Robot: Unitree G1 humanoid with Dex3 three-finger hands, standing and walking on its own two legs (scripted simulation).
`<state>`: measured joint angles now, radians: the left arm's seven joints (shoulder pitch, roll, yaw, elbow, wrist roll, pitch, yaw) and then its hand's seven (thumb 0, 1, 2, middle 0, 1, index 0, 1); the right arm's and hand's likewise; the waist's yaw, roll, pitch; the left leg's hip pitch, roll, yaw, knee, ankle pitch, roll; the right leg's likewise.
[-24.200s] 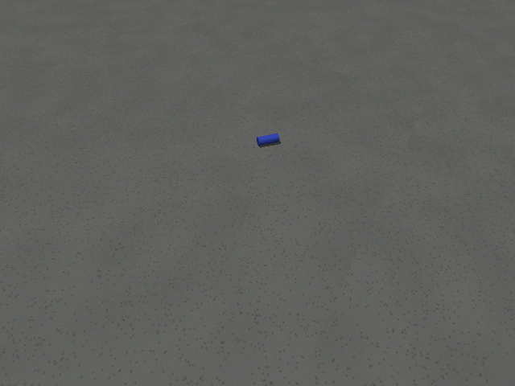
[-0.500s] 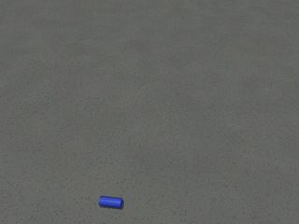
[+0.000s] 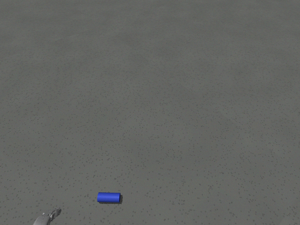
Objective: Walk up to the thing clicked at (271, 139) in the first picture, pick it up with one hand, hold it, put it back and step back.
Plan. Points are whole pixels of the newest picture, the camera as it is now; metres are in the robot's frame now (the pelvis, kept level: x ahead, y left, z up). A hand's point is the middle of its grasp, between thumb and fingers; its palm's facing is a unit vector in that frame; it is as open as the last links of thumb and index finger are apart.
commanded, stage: walk up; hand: left
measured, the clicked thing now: (109, 197) +0.41 +0.24 -0.74
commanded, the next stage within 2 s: stand in 0.46 s
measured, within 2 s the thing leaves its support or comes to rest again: neither
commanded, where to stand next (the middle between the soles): +0.02 +0.00 m, yaw -1 degrees
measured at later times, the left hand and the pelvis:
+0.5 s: hand out of the picture +0.08 +0.25 -0.15, palm faces -0.02 -0.94 -0.34, open 7.4 cm; pelvis +0.01 +0.00 +0.01, yaw -1 degrees
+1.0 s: hand out of the picture +0.13 +0.25 -0.14, palm faces +0.00 -0.94 -0.34, open 7.4 cm; pelvis +0.04 +0.00 +0.02, yaw +1 degrees
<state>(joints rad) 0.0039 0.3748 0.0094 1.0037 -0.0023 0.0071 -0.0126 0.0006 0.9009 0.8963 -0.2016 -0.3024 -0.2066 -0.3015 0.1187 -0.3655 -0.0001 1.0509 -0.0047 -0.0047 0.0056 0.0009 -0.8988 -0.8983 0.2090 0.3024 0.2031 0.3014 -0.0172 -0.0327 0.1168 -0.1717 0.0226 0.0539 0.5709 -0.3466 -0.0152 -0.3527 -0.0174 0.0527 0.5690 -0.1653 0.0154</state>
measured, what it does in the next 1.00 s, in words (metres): stands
